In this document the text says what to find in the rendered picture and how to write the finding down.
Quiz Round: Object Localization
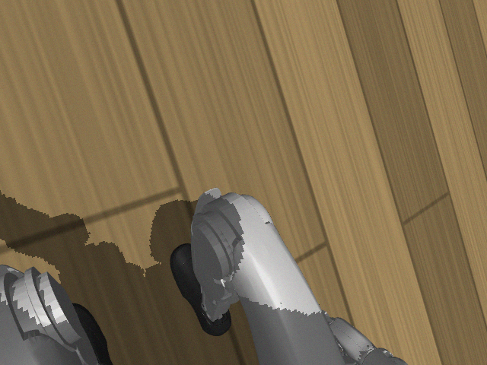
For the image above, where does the left robot foot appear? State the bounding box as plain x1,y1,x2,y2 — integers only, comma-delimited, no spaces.
72,303,113,365

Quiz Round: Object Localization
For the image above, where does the right robot arm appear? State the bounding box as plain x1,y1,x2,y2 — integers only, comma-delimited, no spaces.
362,348,408,365

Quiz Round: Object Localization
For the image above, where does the right robot hand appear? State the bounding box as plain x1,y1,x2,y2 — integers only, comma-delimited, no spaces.
322,310,376,365

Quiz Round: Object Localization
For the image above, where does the right robot foot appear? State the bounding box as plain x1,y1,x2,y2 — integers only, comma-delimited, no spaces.
170,243,231,336

